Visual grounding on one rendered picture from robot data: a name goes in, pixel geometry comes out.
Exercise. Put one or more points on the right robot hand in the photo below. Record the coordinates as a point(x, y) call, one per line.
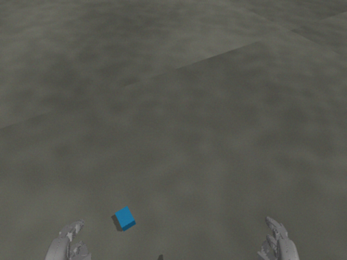
point(283, 247)

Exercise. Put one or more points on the small box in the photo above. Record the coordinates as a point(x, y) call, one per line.
point(125, 218)

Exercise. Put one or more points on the left robot hand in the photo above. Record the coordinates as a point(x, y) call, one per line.
point(60, 249)

